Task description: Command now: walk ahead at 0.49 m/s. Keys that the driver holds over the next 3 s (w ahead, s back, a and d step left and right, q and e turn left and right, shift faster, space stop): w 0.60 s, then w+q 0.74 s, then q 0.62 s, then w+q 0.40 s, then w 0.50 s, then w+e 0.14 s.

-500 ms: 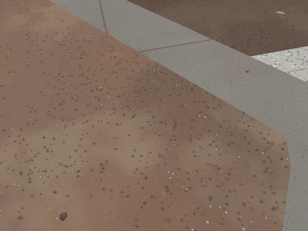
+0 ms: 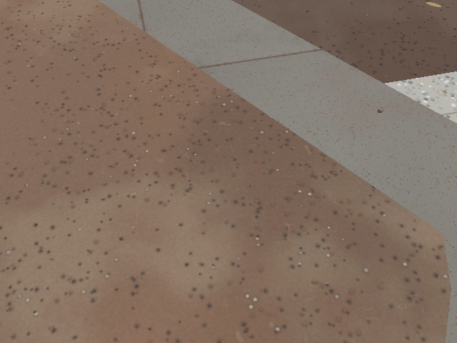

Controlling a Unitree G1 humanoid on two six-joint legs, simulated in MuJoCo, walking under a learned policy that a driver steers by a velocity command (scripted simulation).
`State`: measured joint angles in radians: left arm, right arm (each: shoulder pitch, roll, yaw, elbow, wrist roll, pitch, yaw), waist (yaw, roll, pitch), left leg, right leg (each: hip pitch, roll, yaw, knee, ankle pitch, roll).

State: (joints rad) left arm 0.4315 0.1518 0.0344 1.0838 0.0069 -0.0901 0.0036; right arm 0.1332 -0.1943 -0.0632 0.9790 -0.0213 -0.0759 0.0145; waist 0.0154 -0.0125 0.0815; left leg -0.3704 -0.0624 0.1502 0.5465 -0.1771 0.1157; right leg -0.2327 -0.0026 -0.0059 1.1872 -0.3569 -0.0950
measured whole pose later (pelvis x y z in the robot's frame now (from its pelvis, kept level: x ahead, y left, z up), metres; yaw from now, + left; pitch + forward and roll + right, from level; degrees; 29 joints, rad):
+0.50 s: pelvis +0.29 -0.03 +0.00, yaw +1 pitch +0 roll +0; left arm 0.04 0.17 0.05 0.90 0.04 -0.09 -0.01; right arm 0.47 -0.16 -0.02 1.09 0.00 -0.09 -0.01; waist -0.03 0.01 0.08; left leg -0.05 -0.02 0.06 0.80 -0.45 0.07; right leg -0.44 0.03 -0.13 0.56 -0.12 -0.13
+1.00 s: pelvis +0.56 -0.02 +0.00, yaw +10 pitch +1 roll +0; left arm 0.45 0.16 0.03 1.06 0.02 -0.10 0.04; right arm 0.05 -0.17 -0.04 0.88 -0.03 -0.04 0.04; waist 0.04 0.00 0.07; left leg -0.50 -0.02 0.14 0.59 -0.14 0.16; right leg 0.13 0.03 -0.25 0.31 -0.43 -0.04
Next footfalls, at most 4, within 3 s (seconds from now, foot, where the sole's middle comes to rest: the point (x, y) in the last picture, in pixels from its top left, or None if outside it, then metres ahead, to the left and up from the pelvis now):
0.46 right None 0.43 -0.10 -0.76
1.02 left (220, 256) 0.71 0.07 -0.76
1.56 right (228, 168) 1.06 0.05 -0.76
2.02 left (194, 217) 0.85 0.16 -0.76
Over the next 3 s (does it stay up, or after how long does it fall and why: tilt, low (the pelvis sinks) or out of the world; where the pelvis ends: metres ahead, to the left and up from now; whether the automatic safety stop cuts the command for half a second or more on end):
stays up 1.12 0.42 0.00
